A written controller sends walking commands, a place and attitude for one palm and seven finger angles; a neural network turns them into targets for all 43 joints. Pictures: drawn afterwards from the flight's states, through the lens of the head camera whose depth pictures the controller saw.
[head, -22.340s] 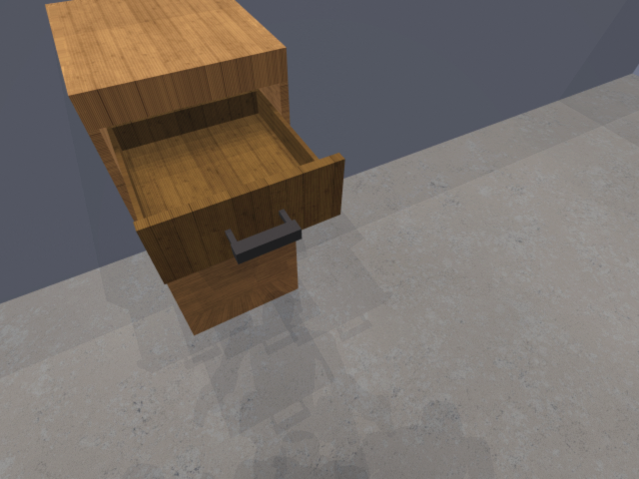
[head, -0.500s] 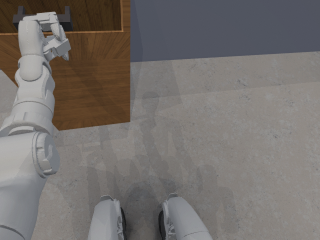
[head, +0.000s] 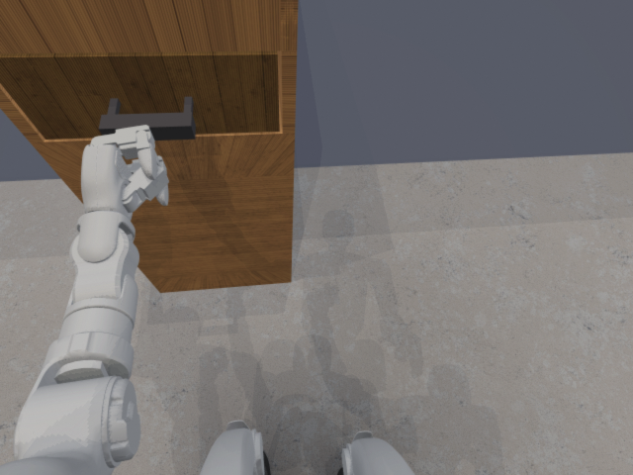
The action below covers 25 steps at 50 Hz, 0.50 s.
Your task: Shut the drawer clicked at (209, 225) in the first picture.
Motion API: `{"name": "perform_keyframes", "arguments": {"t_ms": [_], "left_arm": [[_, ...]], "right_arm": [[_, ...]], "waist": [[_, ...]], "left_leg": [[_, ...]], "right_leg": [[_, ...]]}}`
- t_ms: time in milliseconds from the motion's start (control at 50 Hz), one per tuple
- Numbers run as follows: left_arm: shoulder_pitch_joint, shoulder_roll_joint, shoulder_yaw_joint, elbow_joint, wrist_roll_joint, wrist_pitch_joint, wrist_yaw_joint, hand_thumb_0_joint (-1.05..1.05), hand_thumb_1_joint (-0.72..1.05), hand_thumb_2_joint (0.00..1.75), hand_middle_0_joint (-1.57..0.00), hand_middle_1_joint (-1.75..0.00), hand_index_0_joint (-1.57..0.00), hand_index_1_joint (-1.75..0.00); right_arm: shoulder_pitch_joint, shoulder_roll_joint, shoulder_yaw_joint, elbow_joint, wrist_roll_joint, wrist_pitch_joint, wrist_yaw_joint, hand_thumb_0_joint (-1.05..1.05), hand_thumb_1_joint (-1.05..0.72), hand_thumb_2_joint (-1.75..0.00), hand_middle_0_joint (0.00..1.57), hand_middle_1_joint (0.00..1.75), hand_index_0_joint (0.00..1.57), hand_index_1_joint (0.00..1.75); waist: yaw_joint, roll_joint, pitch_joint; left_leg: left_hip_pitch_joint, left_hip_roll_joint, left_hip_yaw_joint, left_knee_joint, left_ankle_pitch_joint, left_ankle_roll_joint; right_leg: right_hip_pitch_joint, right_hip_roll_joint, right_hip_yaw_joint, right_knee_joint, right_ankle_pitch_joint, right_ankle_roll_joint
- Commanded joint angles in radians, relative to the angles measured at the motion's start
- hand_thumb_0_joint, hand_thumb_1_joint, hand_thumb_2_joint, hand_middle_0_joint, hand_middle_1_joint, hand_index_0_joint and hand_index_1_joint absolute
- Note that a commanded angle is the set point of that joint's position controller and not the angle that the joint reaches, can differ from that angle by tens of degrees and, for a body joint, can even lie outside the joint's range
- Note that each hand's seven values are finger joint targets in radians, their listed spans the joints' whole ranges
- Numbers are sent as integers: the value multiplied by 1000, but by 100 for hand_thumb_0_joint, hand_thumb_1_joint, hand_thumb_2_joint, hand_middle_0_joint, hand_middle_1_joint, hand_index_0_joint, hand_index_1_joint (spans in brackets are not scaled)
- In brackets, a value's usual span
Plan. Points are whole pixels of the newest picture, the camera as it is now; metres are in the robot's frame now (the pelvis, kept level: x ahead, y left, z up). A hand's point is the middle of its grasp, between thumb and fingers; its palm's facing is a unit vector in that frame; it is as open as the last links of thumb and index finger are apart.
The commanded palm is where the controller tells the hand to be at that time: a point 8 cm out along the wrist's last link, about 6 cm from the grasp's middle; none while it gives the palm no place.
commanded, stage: draw the hand back to the body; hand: left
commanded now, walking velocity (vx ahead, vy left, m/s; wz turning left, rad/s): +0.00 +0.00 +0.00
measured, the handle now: (150, 115) +0.58 +0.20 +0.05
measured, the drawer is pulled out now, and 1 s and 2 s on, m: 0.00 0.00 0.00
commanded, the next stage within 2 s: step back with the hand held close in 1.24 s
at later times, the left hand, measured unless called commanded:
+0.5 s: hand (84, 279) +0.30 +0.19 +0.14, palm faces +0.14 -0.97 -0.19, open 3.3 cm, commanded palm +0.27 +0.25 +0.16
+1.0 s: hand out of the picture +0.20 +0.23 +0.22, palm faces +0.39 -0.85 -0.36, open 3.3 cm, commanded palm +0.14 +0.27 +0.24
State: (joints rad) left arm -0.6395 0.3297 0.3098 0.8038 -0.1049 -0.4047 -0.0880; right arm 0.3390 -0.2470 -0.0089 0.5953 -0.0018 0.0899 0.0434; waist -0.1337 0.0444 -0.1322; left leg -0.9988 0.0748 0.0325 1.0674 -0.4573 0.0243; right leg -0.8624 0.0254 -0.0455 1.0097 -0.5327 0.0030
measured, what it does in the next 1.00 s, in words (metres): rises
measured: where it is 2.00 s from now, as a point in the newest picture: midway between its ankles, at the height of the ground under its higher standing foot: outside the picture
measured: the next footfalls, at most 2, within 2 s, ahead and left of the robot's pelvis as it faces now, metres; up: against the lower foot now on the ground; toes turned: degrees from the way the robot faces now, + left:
none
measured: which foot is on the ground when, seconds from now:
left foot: down 0.00-1.00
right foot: down 0.00-1.00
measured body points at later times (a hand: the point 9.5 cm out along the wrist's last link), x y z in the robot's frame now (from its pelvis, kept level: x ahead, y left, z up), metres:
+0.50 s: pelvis +0.00 -0.01 +0.05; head +0.02 -0.02 +0.50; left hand +0.29 +0.24 +0.15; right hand +0.20 -0.23 -0.03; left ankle +0.02 +0.10 -0.66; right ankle -0.04 -0.13 -0.66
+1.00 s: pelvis +0.01 -0.02 +0.08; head -0.01 -0.04 +0.53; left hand +0.17 +0.27 +0.24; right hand +0.20 -0.23 -0.01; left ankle +0.02 +0.10 -0.66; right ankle -0.04 -0.13 -0.66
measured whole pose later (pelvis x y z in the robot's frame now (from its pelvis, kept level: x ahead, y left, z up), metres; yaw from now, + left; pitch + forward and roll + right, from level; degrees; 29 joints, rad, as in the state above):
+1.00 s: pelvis +0.01 -0.02 +0.08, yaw +2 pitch -4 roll +0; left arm 0.47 0.32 0.24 -0.37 -0.09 -0.08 0.10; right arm 0.20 -0.24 0.02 0.59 0.02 -0.05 -0.07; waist 0.05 0.07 0.01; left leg -0.16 0.03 0.06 0.44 -0.22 0.00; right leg -0.03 0.01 -0.03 0.39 -0.30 -0.01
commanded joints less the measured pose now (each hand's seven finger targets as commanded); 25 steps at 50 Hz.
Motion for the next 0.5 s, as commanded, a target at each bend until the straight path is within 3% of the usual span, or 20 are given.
{"name": "perform_keyframes", "arguments": {"t_ms": [0,20,40,120,160,220,240,260,300,320,340,360,380,400,440,480], "left_arm": [[-88,161,-7,-405,-77,5,-25,0,90,90,-140,-160,-140,-160],[-40,185,19,-424,-91,28,-23,0,90,90,-140,-160,-140,-160],[5,185,19,-446,-100,46,-23,0,90,90,-140,-160,-140,-160],[50,126,-24,-565,-125,65,-23,0,90,90,-140,-160,-140,-160],[87,103,-56,-630,-121,54,-34,0,90,90,-140,-160,-140,-160],[151,47,-132,-691,-127,67,-67,0,90,90,-140,-160,-140,-160],[166,51,-138,-722,-131,76,-77,0,90,90,-140,-160,-140,-160],[212,71,-114,-739,-135,89,-83,0,90,90,-140,-160,-140,-160],[277,74,-103,-763,-153,124,-92,0,90,90,-140,-160,-140,-160],[313,84,-86,-767,-160,143,-92,0,90,90,-140,-160,-140,-160],[337,114,-60,-772,-166,158,-92,0,90,90,-140,-160,-140,-160],[349,183,-93,-864,-40,177,10,0,90,90,-140,-160,-140,-160],[384,122,-122,-851,-32,206,62,0,90,90,-140,-160,-140,-160],[409,117,-116,-862,-30,225,89,0,90,90,-140,-160,-140,-160],[411,147,-104,-892,-14,253,127,0,90,90,-140,-160,-140,-160],[416,161,-81,-940,-3,266,157,0,90,90,-140,-160,-140,-160]], "right_arm": [[102,-150,-49,-117,30,-22,-12,0,-90,-90,20,30,20,30],[93,-153,-50,-125,35,-24,-19,0,-90,-90,20,30,20,30],[81,-157,-47,-134,38,-29,-26,0,-90,-90,20,30,20,30],[28,-143,-40,-137,49,-56,-43,0,-90,-90,20,30,20,30],[9,-138,-39,-138,51,-72,-49,0,-90,-90,20,30,20,30],[-31,-134,-34,-147,55,-96,-53,0,-90,-90,20,30,20,30],[-38,-137,-35,-151,56,-102,-57,0,-90,-90,20,30,20,30],[-51,-138,-36,-155,56,-108,-60,0,-90,-90,20,30,20,30],[-85,-138,-28,-173,59,-119,-66,0,-90,-90,20,30,20,30],[-101,-139,-26,-181,61,-123,-71,0,-90,-90,20,30,20,30],[-116,-143,-21,-187,62,-127,-75,0,-90,-90,20,30,20,30],[-186,-117,-22,-207,57,-100,-92,0,-90,-90,20,30,20,30],[-192,-109,-14,-215,53,-89,-106,0,-90,-90,20,30,20,30],[-201,-108,-12,-223,55,-87,-115,0,-90,-90,20,30,20,30],[-231,-110,-4,-215,55,-79,-130,0,-90,-90,20,30,20,30],[-249,-100,5,-213,53,-80,-140,0,-90,-90,20,30,20,30]], "waist": [[51,18,-543],[57,-55,-493],[61,-70,-461],[48,-17,-340],[49,41,-331],[48,80,-292],[47,80,-289],[64,92,-309],[80,48,-280],[84,-5,-254],[97,0,-226],[141,-22,-213],[115,-48,-146],[117,-86,-123],[127,-61,-78],[129,-25,-80]], "left_leg": [[604,-43,-39,-129,674,12],[546,-48,-26,-150,615,18],[527,-54,-18,-166,593,20],[575,-55,-10,-225,522,17],[647,-50,-20,-239,564,15],[714,-41,-46,-265,570,10],[733,-39,-52,-269,582,12],[752,-39,-53,-281,589,8],[740,-43,-54,-309,549,8],[717,-45,-53,-323,509,9],[701,-49,-52,-337,479,10],[756,-54,-28,-399,435,9],[752,-53,-21,-434,373,10],[741,-51,-26,-455,325,11],[747,-51,-20,-494,280,14],[803,-53,-18,-527,282,16]], "right_leg": [[303,34,-2,-158,736,-13],[360,31,1,-174,763,-7],[393,26,7,-184,783,-6],[378,23,3,-239,708,-1],[359,23,0,-252,668,-6],[330,23,-13,-276,589,-11],[337,22,-14,-280,585,-13],[351,19,-14,-285,587,-13],[384,15,-20,-306,580,-13],[403,14,-25,-315,569,-11],[414,14,-24,-321,552,-15],[441,-8,29,-399,515,-26],[452,-12,26,-431,477,-23],[460,-15,25,-450,436,-19],[503,-19,33,-489,384,-22],[539,-21,35,-522,381,-24]]}}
